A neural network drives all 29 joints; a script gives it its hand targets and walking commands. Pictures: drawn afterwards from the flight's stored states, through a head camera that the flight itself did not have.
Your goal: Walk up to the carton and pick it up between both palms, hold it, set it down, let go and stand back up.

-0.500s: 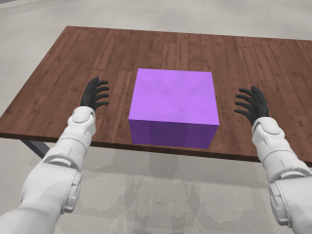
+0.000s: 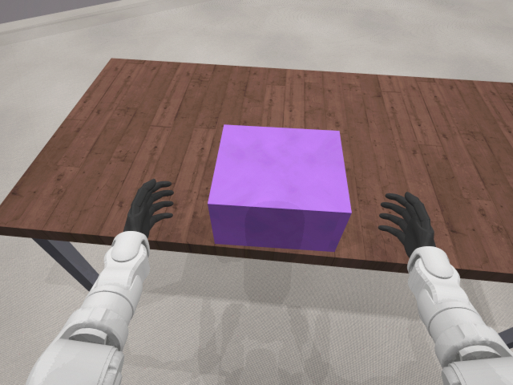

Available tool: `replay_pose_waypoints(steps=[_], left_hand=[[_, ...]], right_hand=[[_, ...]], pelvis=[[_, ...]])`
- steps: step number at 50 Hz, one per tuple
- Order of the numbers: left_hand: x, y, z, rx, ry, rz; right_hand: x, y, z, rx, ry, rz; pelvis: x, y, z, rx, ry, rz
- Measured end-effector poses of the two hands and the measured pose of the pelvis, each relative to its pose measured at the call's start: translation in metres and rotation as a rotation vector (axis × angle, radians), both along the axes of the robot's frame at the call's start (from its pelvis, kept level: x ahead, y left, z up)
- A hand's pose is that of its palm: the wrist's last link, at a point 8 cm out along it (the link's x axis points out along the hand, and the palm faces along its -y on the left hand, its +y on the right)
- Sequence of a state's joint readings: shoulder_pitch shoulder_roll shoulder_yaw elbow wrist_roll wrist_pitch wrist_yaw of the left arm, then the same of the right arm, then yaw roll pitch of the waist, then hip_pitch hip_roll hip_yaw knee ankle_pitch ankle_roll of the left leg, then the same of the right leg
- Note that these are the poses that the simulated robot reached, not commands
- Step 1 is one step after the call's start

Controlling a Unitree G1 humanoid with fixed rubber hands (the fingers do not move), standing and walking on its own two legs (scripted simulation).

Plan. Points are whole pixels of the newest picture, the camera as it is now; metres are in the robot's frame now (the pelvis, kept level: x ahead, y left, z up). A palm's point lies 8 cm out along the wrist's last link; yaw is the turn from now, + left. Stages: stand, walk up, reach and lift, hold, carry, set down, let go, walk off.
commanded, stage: set down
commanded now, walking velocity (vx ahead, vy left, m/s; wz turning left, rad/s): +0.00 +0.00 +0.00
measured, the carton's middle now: (277, 186) +0.51 -0.02 -0.04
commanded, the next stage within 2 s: let go in 1.08 s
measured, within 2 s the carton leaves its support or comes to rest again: neither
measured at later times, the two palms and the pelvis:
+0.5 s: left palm (130, 290) +0.26 +0.22 -0.02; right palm (426, 304) +0.26 -0.25 -0.02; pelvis +0.01 -0.01 +0.00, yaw +0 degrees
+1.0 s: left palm (123, 331) +0.21 +0.23 -0.05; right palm (420, 346) +0.21 -0.23 -0.05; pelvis +0.03 -0.01 +0.01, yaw +0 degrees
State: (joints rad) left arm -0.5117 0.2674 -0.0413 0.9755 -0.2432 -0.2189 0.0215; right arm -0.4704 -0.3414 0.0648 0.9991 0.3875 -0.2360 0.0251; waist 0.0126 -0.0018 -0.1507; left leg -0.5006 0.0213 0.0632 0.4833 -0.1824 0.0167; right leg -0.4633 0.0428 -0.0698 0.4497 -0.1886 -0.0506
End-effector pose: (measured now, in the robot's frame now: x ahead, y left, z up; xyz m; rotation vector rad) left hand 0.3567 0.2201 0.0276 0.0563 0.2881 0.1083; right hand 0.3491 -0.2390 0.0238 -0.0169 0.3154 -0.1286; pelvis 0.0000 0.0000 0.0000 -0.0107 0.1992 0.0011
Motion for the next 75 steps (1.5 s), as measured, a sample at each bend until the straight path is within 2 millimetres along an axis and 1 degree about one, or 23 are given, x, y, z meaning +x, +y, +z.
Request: replay_pose_waypoints(steps=[15, 26, 39, 52, 58, 64, 75], left_hand=[[-0.058, 0.002, -0.027, 0.004, 0.002, 0.008], [-0.094, 0.002, -0.045, 0.005, 0.033, 0.018], [-0.118, 0.002, -0.063, 0.013, 0.161, 0.011], [-0.148, 0.01, -0.083, 0.031, 0.334, 0.011], [-0.156, 0.011, -0.09, 0.044, 0.4, 0.006], [-0.162, 0.013, -0.094, 0.054, 0.448, -0.003], [-0.174, 0.015, -0.102, 0.077, 0.535, -0.005]], right_hand=[[-0.058, -0.003, -0.031, 0.019, 0.012, -0.013], [-0.089, -0.007, -0.045, -0.002, 0.035, -0.008], [-0.113, -0.001, -0.059, -0.036, 0.126, 0.013], [-0.147, 0.008, -0.077, -0.076, 0.264, 0.023], [-0.16, 0.015, -0.086, -0.079, 0.326, 0.03], [-0.17, 0.02, -0.091, -0.082, 0.364, 0.032], [-0.184, 0.021, -0.097, -0.1, 0.428, 0.037]], pelvis=[[0.006, -0.004, 0.003, 0.006, -0.079, 0.003], [0.011, -0.008, 0.002, 0.014, -0.134, 0.005], [0.019, -0.009, 0.005, 0.018, -0.195, 0.003], [0.026, -0.004, 0.008, 0.014, -0.241, -0.005], [0.025, -0.001, 0.009, 0.012, -0.244, -0.01], [0.024, 0.002, 0.009, 0.01, -0.244, -0.014], [0.02, 0.006, 0.009, 0.007, -0.256, -0.018]])
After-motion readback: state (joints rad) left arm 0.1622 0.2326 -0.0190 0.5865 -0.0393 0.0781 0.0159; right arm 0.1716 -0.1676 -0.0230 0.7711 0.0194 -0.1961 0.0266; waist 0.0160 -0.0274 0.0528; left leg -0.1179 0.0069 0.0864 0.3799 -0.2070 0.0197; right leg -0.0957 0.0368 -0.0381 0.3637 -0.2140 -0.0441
